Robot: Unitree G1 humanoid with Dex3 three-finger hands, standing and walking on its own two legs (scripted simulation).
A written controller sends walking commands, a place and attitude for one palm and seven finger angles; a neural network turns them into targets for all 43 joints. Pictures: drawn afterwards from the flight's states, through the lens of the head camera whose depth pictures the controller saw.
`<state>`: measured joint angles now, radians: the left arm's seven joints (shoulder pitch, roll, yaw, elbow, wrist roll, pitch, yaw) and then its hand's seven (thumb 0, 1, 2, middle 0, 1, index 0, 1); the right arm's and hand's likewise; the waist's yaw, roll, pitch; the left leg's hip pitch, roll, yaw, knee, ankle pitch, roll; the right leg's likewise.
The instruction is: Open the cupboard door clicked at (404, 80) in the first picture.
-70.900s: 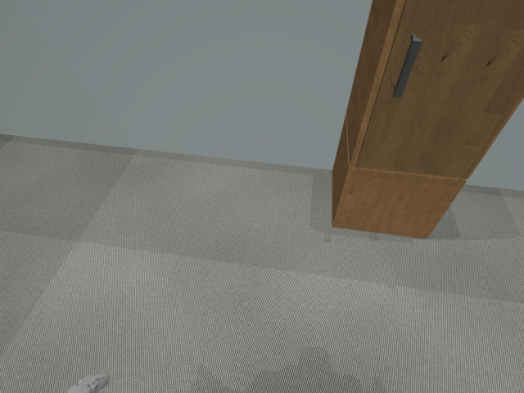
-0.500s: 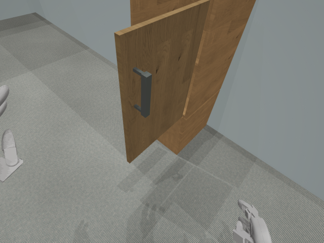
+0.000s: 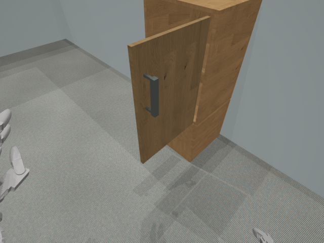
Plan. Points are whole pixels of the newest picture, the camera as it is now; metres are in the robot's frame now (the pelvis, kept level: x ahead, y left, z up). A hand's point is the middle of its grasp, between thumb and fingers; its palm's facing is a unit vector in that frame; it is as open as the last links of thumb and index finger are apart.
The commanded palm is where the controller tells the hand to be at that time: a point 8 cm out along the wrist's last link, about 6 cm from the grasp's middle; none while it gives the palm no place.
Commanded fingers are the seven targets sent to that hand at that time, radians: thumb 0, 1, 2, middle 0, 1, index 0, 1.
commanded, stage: stop stepping back and stand still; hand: left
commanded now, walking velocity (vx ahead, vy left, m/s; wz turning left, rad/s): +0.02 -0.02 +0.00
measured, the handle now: (150, 95) +0.58 +0.08 +0.06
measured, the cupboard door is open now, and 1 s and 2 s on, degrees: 91 91 91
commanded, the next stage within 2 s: let the arm hang, fingers relaxed in 0.90 s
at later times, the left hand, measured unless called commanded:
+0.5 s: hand (7, 183) +0.18 +0.29 +0.15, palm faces +0.41 -0.78 -0.47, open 7.4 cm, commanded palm +0.12 +0.33 +0.17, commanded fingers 0.00 0.90 0.90 -0.20 -0.30 -0.20 -0.30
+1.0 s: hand out of the picture +0.17 +0.30 +0.15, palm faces +0.41 -0.78 -0.47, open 7.4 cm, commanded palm none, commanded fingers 0.00 0.90 0.90 -0.20 -0.30 -0.20 -0.30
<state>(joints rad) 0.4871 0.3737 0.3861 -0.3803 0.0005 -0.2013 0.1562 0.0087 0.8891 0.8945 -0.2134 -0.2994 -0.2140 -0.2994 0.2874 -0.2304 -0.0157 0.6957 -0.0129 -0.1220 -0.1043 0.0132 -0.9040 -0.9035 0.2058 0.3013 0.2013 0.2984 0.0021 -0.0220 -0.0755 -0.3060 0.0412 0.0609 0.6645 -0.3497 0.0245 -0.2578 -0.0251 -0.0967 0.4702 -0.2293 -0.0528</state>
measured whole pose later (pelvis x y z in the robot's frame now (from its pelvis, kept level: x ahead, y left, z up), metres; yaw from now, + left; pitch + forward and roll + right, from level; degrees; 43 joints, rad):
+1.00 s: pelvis -0.04 +0.04 +0.00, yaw -1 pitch -1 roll +0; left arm 0.53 0.37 0.39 -0.43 -0.01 -0.20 0.15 0.01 0.89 0.89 -0.21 -0.30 -0.21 -0.30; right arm 0.23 -0.21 0.00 0.62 0.00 -0.12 -0.08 0.01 -0.90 -0.90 0.20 0.30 0.20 0.30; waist 0.00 0.01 0.04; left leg -0.21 0.03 0.08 0.47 -0.24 0.01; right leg -0.26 -0.03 -0.08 0.41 -0.14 0.00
